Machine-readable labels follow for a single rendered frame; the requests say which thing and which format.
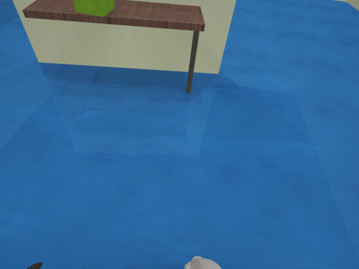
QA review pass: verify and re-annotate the table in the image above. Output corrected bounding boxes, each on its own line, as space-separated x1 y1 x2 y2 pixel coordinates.
22 0 205 93

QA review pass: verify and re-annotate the carton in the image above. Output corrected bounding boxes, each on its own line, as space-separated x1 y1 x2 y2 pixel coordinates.
73 0 115 17

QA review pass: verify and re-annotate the right robot thigh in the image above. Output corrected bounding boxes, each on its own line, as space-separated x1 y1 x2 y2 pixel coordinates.
185 258 221 269

